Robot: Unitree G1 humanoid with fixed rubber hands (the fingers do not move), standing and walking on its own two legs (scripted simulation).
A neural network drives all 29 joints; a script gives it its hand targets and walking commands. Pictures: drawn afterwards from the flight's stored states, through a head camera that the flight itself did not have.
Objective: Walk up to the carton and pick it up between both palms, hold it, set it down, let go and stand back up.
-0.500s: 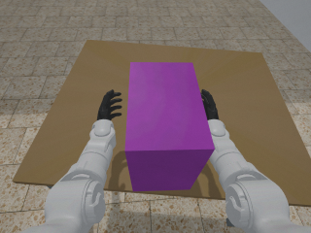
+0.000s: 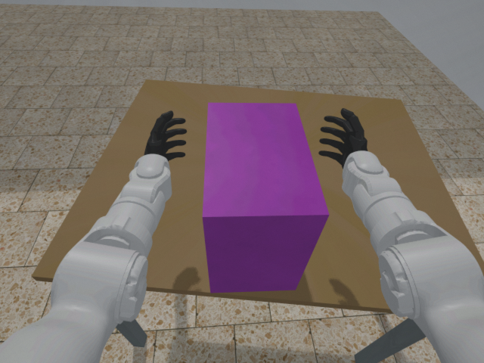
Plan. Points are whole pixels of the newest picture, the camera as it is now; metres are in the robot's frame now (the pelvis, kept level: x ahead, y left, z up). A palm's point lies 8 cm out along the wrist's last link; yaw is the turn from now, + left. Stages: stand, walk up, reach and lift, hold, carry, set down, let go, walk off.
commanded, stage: set down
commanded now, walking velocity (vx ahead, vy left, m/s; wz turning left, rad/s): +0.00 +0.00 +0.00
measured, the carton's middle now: (252, 198) +0.43 +0.03 +0.03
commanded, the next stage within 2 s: none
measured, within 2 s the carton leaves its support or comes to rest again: neither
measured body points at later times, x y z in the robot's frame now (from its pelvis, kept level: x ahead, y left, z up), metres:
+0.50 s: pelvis +0.01 -0.01 +0.01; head +0.03 +0.01 +0.46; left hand +0.47 +0.20 +0.19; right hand +0.49 -0.14 +0.21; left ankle +0.03 +0.12 -0.73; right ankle +0.02 -0.12 -0.73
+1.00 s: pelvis +0.00 -0.01 +0.01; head +0.03 +0.01 +0.46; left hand +0.40 +0.21 +0.12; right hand +0.43 -0.14 +0.14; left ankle +0.03 +0.12 -0.73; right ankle +0.02 -0.12 -0.73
